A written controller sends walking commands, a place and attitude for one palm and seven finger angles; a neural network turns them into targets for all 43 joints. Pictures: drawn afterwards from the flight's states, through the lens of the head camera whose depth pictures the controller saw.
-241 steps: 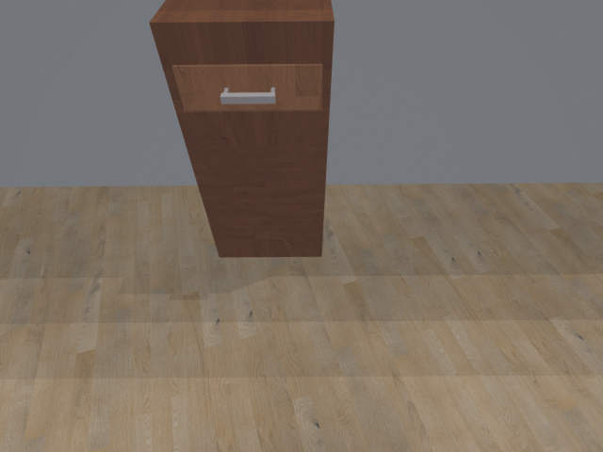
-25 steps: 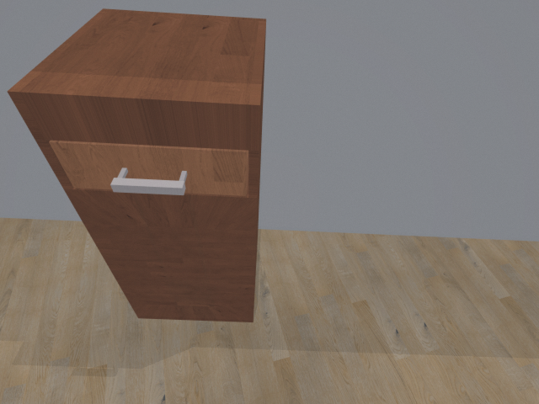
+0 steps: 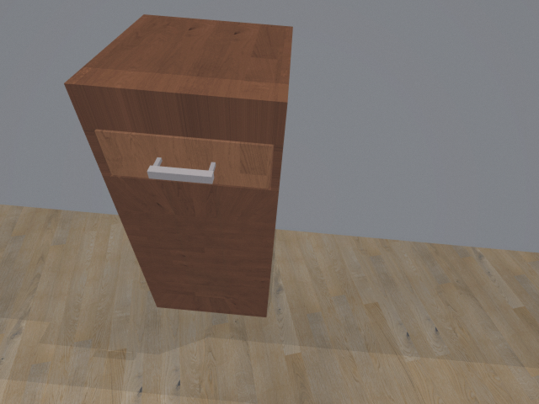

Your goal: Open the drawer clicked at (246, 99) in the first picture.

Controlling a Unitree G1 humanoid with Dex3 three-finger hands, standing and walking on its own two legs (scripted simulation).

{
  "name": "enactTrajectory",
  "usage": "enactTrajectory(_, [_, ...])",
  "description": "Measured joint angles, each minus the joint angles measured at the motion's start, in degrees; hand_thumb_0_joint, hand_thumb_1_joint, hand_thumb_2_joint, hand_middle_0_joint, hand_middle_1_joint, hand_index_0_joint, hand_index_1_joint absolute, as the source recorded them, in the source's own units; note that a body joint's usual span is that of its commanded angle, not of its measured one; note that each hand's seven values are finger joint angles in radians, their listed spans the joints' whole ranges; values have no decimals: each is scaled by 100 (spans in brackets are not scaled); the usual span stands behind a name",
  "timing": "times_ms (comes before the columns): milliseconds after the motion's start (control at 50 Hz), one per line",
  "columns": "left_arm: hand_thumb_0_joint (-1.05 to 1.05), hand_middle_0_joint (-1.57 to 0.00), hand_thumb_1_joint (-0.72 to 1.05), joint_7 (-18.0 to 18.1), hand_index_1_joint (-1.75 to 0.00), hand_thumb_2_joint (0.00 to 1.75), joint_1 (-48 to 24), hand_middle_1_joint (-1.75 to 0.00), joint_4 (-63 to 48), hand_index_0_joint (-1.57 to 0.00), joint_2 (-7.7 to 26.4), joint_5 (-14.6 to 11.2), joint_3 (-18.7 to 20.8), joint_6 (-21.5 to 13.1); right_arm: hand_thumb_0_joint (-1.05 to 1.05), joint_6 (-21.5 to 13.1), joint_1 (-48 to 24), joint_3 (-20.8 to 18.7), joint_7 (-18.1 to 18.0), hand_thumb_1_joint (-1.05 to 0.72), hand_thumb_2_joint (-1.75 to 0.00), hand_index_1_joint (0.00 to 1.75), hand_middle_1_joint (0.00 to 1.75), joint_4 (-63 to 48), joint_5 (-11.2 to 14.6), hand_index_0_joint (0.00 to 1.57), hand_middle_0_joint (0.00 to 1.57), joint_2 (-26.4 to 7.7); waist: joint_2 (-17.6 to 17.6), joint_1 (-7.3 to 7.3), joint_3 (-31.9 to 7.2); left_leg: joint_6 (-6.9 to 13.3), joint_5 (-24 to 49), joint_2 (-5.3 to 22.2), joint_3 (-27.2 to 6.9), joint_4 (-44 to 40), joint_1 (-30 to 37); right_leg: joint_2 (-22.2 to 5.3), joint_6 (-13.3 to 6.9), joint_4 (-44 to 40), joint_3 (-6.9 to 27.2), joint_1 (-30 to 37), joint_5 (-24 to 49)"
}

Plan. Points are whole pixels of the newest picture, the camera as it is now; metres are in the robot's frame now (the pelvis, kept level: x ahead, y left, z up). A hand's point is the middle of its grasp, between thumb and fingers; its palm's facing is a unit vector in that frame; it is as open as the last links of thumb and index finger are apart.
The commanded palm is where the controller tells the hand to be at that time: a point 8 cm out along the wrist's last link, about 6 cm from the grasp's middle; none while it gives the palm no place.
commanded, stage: shuffle to correct the standing spot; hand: left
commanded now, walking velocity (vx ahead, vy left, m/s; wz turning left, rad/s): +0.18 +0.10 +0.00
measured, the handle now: (183, 169) +0.58 +0.24 +0.00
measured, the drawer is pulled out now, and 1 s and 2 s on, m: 0.00 0.00 0.00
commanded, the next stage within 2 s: come to a stop and stand still in 0.42 s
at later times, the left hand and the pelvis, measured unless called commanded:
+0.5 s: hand out of the picture +0.08 +0.19 -0.17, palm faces +0.02 -0.97 -0.22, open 7.3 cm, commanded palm none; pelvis +0.05 +0.01 +0.00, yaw -2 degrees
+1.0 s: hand out of the picture +0.12 +0.23 -0.18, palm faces -0.02 -0.98 -0.21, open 7.4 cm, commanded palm none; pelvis +0.09 +0.04 -0.01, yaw -4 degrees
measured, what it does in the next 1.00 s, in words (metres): steps on the spot: right foot, then left foot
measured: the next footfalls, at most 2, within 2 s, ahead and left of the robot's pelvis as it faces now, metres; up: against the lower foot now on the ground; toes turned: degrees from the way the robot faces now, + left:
right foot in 0.44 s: +0.09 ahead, -0.09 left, +0.00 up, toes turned -9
left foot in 0.74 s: +0.21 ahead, +0.16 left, +0.00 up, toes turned +4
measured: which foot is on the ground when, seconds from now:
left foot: down 0.00-0.44, up 0.46-0.72, down 0.74-1.00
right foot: down 0.00-0.12, up 0.14-0.42, down 0.44-0.76, up 0.78-1.00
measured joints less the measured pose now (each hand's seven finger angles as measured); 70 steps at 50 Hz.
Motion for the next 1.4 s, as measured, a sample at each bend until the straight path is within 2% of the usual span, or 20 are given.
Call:
enactTrajectory(40, [0,-20,91,11,-30,90,106,-30,88,-20,-45,-2,37,30,0,-16,99,-21,7,-91,-90,30,30,15,-1,20,20,10,-41,9,-50,-3,-32,-11,50,396,8,-28,38,-49,0,41,176])
enactTrajectory(100, [0,-20,91,5,-30,90,188,-30,141,-20,-90,9,34,53,0,-160,314,-11,11,-91,-90,29,30,-2,36,20,20,18,-72,-33,-134,63,-12,-17,77,-122,381,-51,89,200,-52,-33,-59])
enactTrajectory(160, [0,-20,91,-25,-30,90,57,-30,133,-20,-145,7,30,66,0,-259,364,7,-38,-91,-90,29,30,-9,8,20,20,86,-180,-25,-21,288,400,-87,227,-83,364,-92,-145,1263,-28,-496,-690])
enactTrajectory(220, [0,-20,91,-70,-30,90,-164,-30,108,-19,-229,33,9,15,0,-305,406,39,-62,-91,-90,29,30,20,10,20,20,149,-151,-84,9,383,474,-120,344,-423,528,-91,-281,2557,-167,-1150,-600])
enactTrajectory(260, [0,-20,91,-93,-30,90,-334,-30,43,-19,-279,34,12,-47,0,-341,443,69,-68,-91,-90,29,30,79,8,20,20,196,-93,-120,10,386,618,-144,366,-733,667,-123,-278,2766,-291,-1366,-395])
enactTrajectory(340, [1,-20,93,-45,-30,90,-649,-30,-75,-20,-314,66,30,-97,0,-398,478,115,-70,-91,-90,29,30,173,0,20,20,298,3,-171,27,368,751,-174,425,-1093,878,-153,-225,1974,-446,-1288,-294])
enactTrajectory(420, [2,-20,95,-57,-30,90,-773,-30,-163,-20,-224,38,86,-187,0,-389,516,127,-58,-91,-90,30,30,224,11,21,20,369,61,-199,47,300,504,-177,513,-813,862,-97,-198,625,-497,-722,-38])
enactTrajectory(500, [1,-20,94,-3,-30,90,-777,-30,-215,-19,-283,23,109,-339,0,-238,492,81,11,-91,-90,30,30,326,8,20,20,340,229,-118,69,191,-513,-73,294,932,192,-14,-236,279,-596,-417,198])
enactTrajectory(580, [0,-20,93,45,-30,90,-515,-30,-158,-19,-355,-4,107,-393,0,-168,320,24,89,-91,-90,29,30,272,-4,20,20,253,135,-89,24,87,-14,113,181,2054,-499,-45,-169,-357,-644,61,391])
enactTrajectory(660, [0,-20,92,20,-30,90,-398,-30,-29,-20,-391,24,60,-291,0,-203,70,-4,38,-91,-90,29,30,66,60,20,20,198,-59,-94,108,-62,325,309,161,1169,-530,-137,-70,-645,-632,304,432])
enactTrajectory(740, [0,-20,91,7,-30,90,-335,-30,5,-20,-451,9,10,-162,0,-302,-116,2,-42,-91,-90,29,30,-68,84,20,20,84,-41,5,252,-129,1251,392,145,-224,41,-128,91,-75,-600,215,6])
enactTrajectory(800, [0,-20,91,50,-30,90,-428,-30,12,-20,-351,-42,12,-25,0,-300,-312,6,-133,-91,-90,29,30,-102,77,20,20,170,-227,28,326,-25,630,280,238,-116,56,-207,64,784,-422,-160,-694])
enactTrajectory(840, [0,-20,91,80,-30,90,-556,-30,-20,-20,-265,-45,36,21,0,-296,-495,51,-181,-91,-90,29,30,-163,60,20,20,279,-356,59,435,10,667,225,340,-160,72,-176,11,1387,-297,-465,-969])
enactTrajectory(960, [0,-20,91,30,-30,90,-930,-30,-193,-19,-190,-20,112,135,0,-274,-954,15,-281,-92,-90,30,30,-335,29,21,20,303,-92,-34,551,47,982,290,440,-500,82,60,37,2256,-263,-1016,-1006])
enactTrajectory(1020, [0,-20,91,10,-30,90,-1070,-30,-325,-19,-161,-13,158,161,0,-228,-1020,-30,-281,-92,-90,30,30,-360,6,21,20,250,110,-73,499,-9,1093,370,455,-547,39,92,22,1841,-307,-915,-838])
enactTrajectory(1060, [0,-20,91,0,-30,90,-1089,-30,-435,-19,-140,-4,187,113,0,-162,-977,-60,-247,-91,-90,30,30,-356,2,21,20,201,195,-73,411,-73,1095,400,452,-428,-60,62,-10,1057,-328,-620,-366])
enactTrajectory(1140, [0,-20,91,36,-30,90,-1059,-30,-473,-19,-173,55,132,61,0,67,-731,-175,-151,-92,-90,30,30,-262,58,21,20,101,350,-112,218,-82,-19,321,97,475,-367,123,-267,632,-476,-441,-127])
enactTrajectory(1220, [0,-20,91,57,-30,90,-968,-30,-434,-19,-233,32,78,-10,-1,97,-428,-162,-91,-92,-90,29,30,-81,51,20,20,53,245,-135,45,-58,-218,219,-48,1208,-243,189,-371,193,-602,-237,131])
enactTrajectory(1320, [0,-20,94,58,-30,90,-928,-30,-270,-20,-194,-43,53,-58,0,-80,-80,-47,-145,-92,-90,29,30,120,55,20,20,126,114,-185,-11,-101,286,251,-66,-339,727,330,-412,174,-745,-281,166])
enactTrajectory(1400, [0,-20,95,39,-30,90,-928,-30,-30,-20,-169,-98,32,-65,0,-137,14,108,-197,-91,-90,29,30,359,38,20,20,284,-47,-87,91,-185,433,230,-20,-652,889,332,-418,-202,-700,-104,413])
